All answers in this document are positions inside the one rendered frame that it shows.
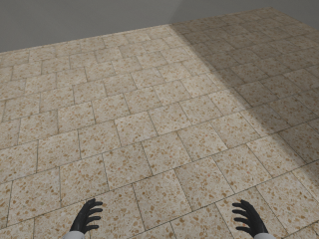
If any robot left hand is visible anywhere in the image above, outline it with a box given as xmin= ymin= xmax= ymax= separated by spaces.
xmin=70 ymin=198 xmax=103 ymax=234

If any robot right hand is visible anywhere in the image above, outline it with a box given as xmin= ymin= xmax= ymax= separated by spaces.
xmin=232 ymin=199 xmax=268 ymax=238

